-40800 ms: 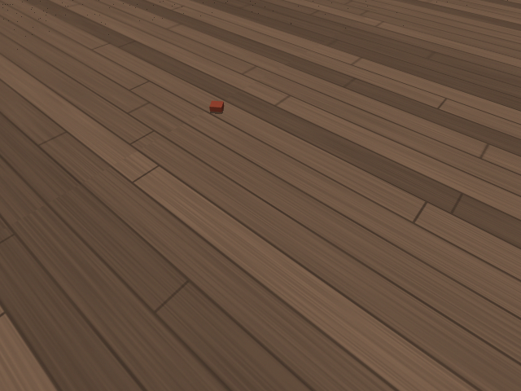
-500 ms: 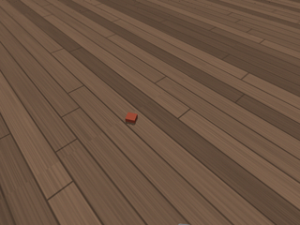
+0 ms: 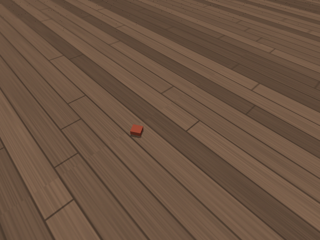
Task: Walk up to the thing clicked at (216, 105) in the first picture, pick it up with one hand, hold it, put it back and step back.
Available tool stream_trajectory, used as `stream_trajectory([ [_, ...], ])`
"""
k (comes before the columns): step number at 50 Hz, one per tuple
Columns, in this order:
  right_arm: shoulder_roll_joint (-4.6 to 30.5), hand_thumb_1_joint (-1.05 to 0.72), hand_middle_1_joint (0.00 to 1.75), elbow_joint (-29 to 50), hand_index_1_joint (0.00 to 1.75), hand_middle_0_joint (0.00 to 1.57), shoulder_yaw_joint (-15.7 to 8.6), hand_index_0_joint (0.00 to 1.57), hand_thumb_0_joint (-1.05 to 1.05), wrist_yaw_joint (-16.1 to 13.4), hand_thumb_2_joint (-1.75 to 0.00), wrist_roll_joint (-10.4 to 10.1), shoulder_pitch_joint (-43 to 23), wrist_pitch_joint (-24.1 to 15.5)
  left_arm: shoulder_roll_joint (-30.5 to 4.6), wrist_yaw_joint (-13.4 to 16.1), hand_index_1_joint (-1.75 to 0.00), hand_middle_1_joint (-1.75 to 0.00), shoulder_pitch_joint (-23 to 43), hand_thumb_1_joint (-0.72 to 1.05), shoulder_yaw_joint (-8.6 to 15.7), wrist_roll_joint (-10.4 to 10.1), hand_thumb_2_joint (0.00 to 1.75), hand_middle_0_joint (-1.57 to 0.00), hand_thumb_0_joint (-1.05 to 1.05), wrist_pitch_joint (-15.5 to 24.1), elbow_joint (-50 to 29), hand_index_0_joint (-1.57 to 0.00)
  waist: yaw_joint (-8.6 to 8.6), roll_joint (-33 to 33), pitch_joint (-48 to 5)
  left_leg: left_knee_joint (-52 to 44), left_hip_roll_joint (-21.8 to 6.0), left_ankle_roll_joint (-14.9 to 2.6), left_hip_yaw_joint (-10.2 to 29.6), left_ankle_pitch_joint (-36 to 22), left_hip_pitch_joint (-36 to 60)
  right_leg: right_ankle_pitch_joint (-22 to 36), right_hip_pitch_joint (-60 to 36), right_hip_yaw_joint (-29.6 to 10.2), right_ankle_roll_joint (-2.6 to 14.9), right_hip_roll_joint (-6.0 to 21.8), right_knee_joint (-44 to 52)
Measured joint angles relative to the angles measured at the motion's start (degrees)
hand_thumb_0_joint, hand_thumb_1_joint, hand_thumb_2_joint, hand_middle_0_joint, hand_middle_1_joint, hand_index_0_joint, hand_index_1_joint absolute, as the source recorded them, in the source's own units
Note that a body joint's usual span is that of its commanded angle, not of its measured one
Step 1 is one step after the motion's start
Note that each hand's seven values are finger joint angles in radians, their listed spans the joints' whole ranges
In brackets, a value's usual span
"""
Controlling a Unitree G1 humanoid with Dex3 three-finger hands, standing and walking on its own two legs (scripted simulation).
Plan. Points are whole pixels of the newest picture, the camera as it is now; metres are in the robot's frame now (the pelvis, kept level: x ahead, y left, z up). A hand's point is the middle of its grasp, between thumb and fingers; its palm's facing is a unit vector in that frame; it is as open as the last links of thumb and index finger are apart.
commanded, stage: step back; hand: left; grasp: from above
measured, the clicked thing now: (136, 130) +1.05 +0.20 -0.75
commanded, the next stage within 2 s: stand in 0.30 s
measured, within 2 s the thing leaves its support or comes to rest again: neither
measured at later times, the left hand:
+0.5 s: hand out of the picture +0.14 +0.25 -0.14, palm faces -0.02 -0.94 -0.35, open 7.4 cm
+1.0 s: hand out of the picture +0.08 +0.24 -0.14, palm faces -0.02 -0.93 -0.36, open 7.4 cm
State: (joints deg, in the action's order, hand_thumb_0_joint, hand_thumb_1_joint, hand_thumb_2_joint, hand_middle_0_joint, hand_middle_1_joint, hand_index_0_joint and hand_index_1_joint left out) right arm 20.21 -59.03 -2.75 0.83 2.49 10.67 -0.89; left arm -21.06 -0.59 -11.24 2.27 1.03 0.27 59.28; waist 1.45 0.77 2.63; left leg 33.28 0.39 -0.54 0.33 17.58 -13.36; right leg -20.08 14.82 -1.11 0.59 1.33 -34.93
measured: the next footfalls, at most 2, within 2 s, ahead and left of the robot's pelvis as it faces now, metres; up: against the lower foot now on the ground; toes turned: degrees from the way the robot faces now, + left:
none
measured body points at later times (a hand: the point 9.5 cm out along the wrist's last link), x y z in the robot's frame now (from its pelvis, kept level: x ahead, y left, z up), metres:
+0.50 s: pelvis +0.02 +0.00 +0.02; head +0.04 +0.00 +0.46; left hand +0.14 +0.29 -0.11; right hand +0.13 -0.30 -0.11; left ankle +0.01 +0.12 -0.73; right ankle +0.02 -0.14 -0.73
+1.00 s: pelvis +0.01 -0.01 +0.02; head +0.02 -0.02 +0.47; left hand +0.08 +0.29 -0.11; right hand +0.08 -0.31 -0.12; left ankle +0.01 +0.12 -0.73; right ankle +0.02 -0.14 -0.73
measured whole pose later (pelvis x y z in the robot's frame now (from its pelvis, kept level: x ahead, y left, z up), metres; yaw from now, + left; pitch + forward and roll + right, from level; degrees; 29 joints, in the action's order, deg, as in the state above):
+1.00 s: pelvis +0.01 -0.01 +0.02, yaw +0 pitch -2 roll +0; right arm 19.9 -66.3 -0.3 0.6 0.8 5.9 -0.8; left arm -20.2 -0.1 -5.5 -0.2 0.5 0.6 66.2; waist 0.1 -0.6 3.0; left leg 17.8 -0.9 1.1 0.9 10.1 -5.3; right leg -9.4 6.2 0.0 -0.5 0.5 -18.1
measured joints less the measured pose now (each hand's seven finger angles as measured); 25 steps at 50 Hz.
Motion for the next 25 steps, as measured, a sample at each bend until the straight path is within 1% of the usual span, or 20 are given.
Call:
stream_trajectory([
  [1,-0.4,-0.91,0.3,-0.2,0.3,0.2,0.2,0.2,0.0,0.0,-0.9,-0.1,-0.3,0.0,-0.3,0.1,-0.3,-0.3,0.3,0.91,0.0,-0.1,0.89,-0.2,0.01,0.3,0.3,-0.21,0.0,0.1,0.2,-0.1,-0.3,0.14,-0.1,0.2,0.4,3.0,-0.8,0.1,-0.18,-0.1,1.6],
  [2,-0.7,-0.91,0.3,-0.4,0.3,0.2,0.4,0.2,0.0,0.0,-0.9,-0.2,-0.6,0.0,-0.5,0.2,-0.3,-0.3,0.6,0.91,0.1,-0.2,0.89,-0.2,0.01,0.6,0.6,-0.21,0.0,0.0,0.5,-0.2,-0.6,0.31,-0.1,0.4,0.8,4.3,-1.5,0.2,-0.94,-0.3,2.7],
  [4,-1.2,-0.91,0.3,-0.7,0.3,0.2,0.8,0.2,0.0,-0.1,-0.9,-0.7,-1.3,0.0,-0.7,0.4,-0.3,-0.3,1.4,0.91,0.0,-0.3,0.89,-0.2,0.01,1.0,1.1,-0.21,-0.22,-0.4,0.6,-0.7,-1.1,0.57,0.1,0.6,1.4,4.2,-2.6,0.4,-1.61,-0.8,4.1],
  [8,-1.6,-0.9,0.3,-1.0,0.3,0.2,0.9,0.2,0.0,-0.4,-0.9,-1.2,-2.9,-0.1,-0.7,0.7,-0.3,-0.3,3.3,0.91,-0.3,-0.5,0.89,-0.2,0.01,1.3,1.3,-0.21,-0.46,-0.7,1.0,-1.9,-1.0,0.64,0.0,0.4,2.3,3.7,-3.3,0.4,-1.63,-0.6,4.8],
  [16,-1.1,-0.91,0.3,-2.1,0.3,0.2,0.8,0.2,0.0,-0.7,-0.9,-1.5,-6.1,0.0,0.0,1.1,-0.3,-0.3,6.8,0.91,-1.0,-0.5,0.89,-0.2,0.01,1.1,1.7,-0.21,-0.68,-1.2,1.2,-3.8,-0.5,0.45,-0.3,0.1,3.9,3.5,-4.3,0.1,-1.84,-0.1,5.5],
  [19,-1.0,-0.91,0.3,-2.8,0.3,0.2,1.4,0.2,0.0,-0.6,-0.9,-1.7,-6.7,-0.2,0.4,1.0,-0.3,-0.3,7.9,0.91,-1.5,-0.9,0.89,-0.2,0.01,0.7,2.4,-0.21,-0.9,-1.1,1.3,-6.7,-0.4,0.5,-0.3,-1.3,5.4,4.7,-5.7,0.2,-1.97,0.0,8.1],
  [25,-0.8,-0.91,0.3,-4.0,0.3,0.2,1.8,0.2,0.0,-0.6,-0.9,-2.1,-7.7,-0.3,1.1,0.9,-0.3,-0.3,8.8,0.91,-2.2,-0.8,0.89,-0.2,0.01,0.5,3.7,-0.21,-1.36,-0.8,1.6,-11.5,-0.6,0.78,-0.1,-4.1,7.7,7.4,-8.0,0.4,-1.85,-0.1,12.8],
])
